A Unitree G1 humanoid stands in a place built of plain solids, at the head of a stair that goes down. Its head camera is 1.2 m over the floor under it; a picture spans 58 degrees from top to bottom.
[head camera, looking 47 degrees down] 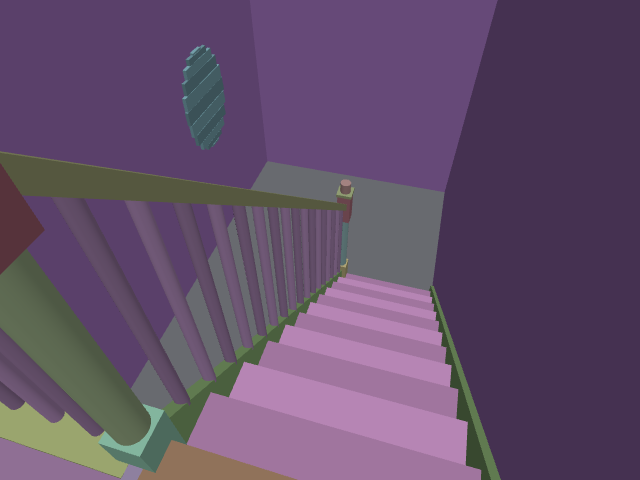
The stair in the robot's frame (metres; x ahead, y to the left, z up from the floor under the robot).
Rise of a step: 0.20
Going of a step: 0.22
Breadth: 0.88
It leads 16 degrees to the right of straight ahead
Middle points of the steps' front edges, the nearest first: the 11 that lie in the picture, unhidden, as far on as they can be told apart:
0.50 -0.06 -0.21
0.71 -0.12 -0.41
0.93 -0.18 -0.62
1.14 -0.24 -0.82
1.36 -0.30 -1.03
1.57 -0.36 -1.23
1.79 -0.42 -1.43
2.00 -0.48 -1.64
2.22 -0.54 -1.84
2.43 -0.60 -2.04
2.64 -0.68 -2.25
